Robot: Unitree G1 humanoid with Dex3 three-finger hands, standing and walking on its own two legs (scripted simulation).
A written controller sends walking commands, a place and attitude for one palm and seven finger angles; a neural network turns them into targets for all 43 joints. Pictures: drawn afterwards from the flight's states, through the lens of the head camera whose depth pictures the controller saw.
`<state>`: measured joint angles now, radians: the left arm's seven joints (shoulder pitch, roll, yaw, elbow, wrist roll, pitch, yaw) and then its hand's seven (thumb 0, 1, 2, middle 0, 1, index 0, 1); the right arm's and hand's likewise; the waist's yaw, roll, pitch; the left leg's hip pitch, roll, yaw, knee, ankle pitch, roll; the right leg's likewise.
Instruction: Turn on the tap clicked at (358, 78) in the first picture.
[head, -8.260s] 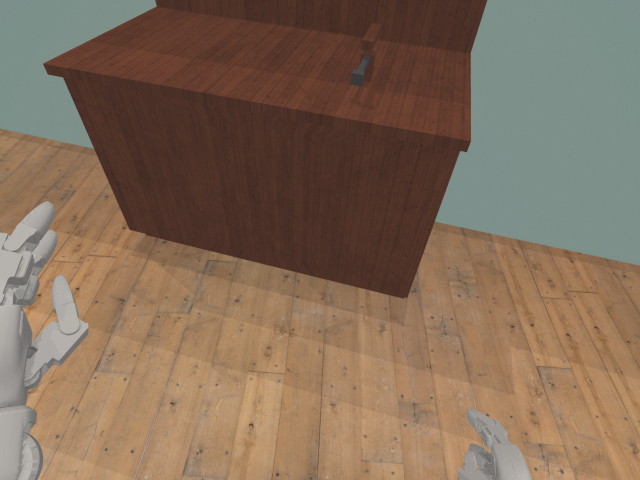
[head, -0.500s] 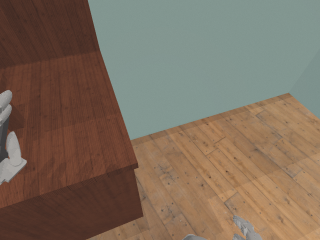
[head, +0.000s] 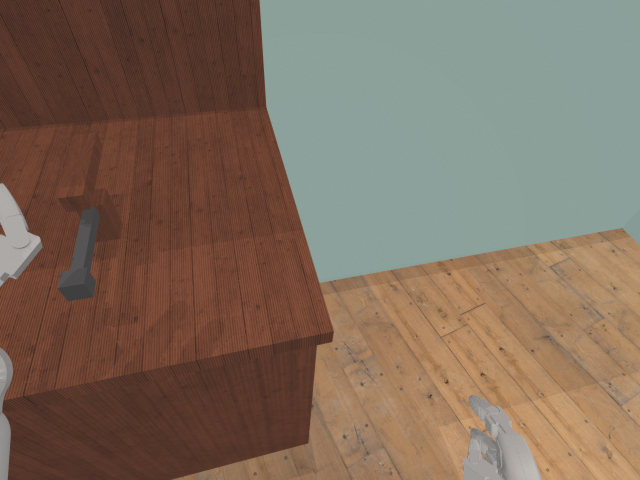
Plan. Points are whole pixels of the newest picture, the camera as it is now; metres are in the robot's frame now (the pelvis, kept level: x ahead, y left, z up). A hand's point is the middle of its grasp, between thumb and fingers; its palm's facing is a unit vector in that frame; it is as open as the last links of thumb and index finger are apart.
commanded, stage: come to a stop and stand still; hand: left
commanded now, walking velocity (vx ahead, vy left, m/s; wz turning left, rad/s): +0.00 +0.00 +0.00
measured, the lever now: (77, 284) +0.28 +0.34 +0.08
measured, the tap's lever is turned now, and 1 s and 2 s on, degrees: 0 0 0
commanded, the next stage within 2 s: look again from close up in 0.56 s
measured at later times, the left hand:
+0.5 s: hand (51, 275) +0.23 +0.29 +0.18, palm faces +0.29 -0.86 -0.41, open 7.4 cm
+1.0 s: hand (96, 276) +0.24 +0.26 +0.17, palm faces +0.34 -0.88 -0.34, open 7.4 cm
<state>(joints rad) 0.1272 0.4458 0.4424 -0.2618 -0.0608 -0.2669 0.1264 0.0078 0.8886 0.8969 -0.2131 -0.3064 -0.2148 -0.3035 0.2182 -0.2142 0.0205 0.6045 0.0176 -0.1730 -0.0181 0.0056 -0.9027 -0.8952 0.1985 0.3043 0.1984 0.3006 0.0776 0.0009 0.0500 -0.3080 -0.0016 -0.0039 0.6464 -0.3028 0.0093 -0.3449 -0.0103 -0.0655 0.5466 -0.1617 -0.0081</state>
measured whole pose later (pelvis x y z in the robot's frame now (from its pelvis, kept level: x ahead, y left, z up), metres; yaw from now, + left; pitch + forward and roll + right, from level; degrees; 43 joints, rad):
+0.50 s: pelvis +0.00 +0.07 +0.01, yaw -3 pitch +0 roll -1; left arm 0.47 0.38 0.36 -0.46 -0.05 -0.24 0.09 0.01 0.89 0.90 -0.21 -0.31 -0.21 -0.30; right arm 0.20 -0.19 0.01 0.57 0.00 -0.11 0.01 0.01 -0.90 -0.89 0.20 0.30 0.20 0.30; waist -0.01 0.00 0.03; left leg -0.25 -0.08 0.09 0.45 -0.20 0.10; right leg -0.21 -0.03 -0.02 0.47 -0.26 0.00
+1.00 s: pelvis +0.01 +0.02 +0.02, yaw -2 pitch +0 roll -1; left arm 0.42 0.34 0.32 -0.41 -0.04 -0.18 0.12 0.01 0.89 0.90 -0.21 -0.31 -0.21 -0.30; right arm 0.24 -0.21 0.02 0.59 0.00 -0.09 -0.03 0.01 -0.90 -0.89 0.20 0.30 0.20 0.30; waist 0.00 0.00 0.00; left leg -0.25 -0.02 0.05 0.45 -0.21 0.06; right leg -0.15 0.04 -0.06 0.38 -0.23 -0.03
